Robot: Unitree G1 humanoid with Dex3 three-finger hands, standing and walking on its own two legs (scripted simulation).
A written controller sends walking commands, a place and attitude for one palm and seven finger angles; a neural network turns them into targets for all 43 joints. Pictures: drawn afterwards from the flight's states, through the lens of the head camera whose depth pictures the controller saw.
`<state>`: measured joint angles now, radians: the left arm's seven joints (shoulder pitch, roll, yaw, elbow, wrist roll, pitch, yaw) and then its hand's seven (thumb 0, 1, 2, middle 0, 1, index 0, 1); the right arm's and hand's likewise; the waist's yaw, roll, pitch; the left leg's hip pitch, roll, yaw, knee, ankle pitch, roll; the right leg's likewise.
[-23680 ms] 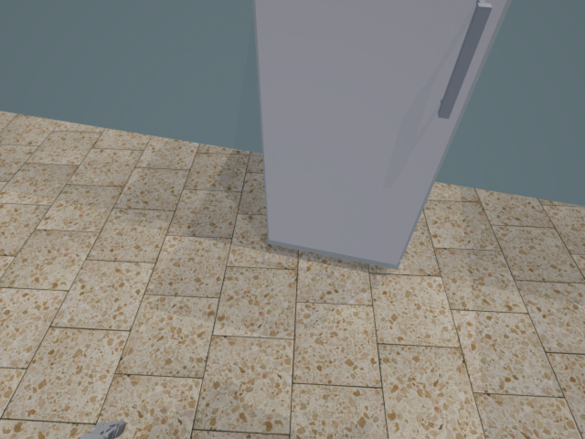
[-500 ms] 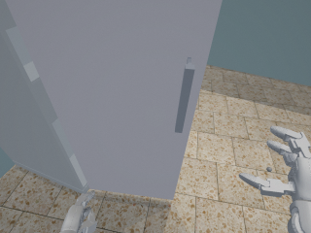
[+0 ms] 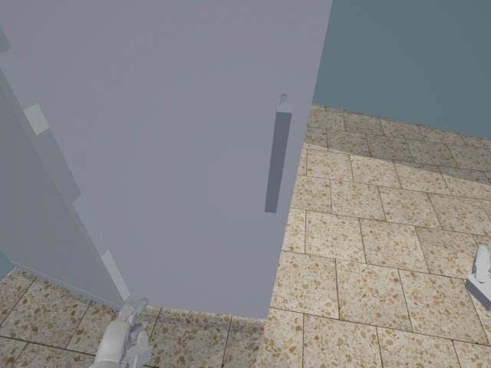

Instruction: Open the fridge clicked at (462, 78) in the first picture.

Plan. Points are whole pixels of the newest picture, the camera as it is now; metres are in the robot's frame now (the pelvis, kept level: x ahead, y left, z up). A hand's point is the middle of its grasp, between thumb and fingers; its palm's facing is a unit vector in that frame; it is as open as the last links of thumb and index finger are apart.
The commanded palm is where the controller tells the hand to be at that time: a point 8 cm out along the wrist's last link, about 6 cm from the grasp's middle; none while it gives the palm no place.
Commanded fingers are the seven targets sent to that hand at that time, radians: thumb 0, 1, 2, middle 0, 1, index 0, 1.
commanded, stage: draw the hand back to the body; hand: right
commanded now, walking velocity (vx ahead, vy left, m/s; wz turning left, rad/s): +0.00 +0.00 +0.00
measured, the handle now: (276, 158) +0.46 -0.07 +0.13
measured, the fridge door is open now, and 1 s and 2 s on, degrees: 76 76 76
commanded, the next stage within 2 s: step back with the hand held close in 0.24 s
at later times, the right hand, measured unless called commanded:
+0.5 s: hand (465, 268) +0.19 -0.27 +0.17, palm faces +0.48 +0.79 -0.38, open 7.4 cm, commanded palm +0.13 -0.29 +0.17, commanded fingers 0.00 -0.90 -0.90 0.20 0.30 0.20 0.30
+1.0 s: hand out of the picture +0.13 -0.29 +0.15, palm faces +0.46 +0.78 -0.43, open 7.4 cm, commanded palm +0.07 -0.32 +0.17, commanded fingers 0.00 -0.90 -0.90 0.20 0.30 0.20 0.30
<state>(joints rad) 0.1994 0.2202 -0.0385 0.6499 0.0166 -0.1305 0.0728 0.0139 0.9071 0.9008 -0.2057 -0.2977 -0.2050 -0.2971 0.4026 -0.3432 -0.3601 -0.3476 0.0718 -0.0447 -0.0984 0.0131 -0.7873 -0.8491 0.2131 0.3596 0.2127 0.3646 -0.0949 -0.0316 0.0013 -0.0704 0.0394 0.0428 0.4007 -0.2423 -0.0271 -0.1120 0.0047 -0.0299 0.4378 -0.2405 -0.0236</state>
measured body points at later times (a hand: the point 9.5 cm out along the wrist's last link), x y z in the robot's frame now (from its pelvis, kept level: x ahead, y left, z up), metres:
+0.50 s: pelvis -0.01 +0.01 +0.00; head -0.02 +0.01 +0.45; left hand +0.18 +0.23 -0.08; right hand +0.16 -0.31 +0.19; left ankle -0.01 +0.14 -0.74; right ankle +0.00 -0.10 -0.74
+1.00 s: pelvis -0.07 -0.01 -0.01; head -0.06 -0.03 +0.44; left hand +0.10 +0.22 -0.08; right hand +0.10 -0.32 +0.18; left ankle -0.01 +0.14 -0.74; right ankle +0.00 -0.10 -0.74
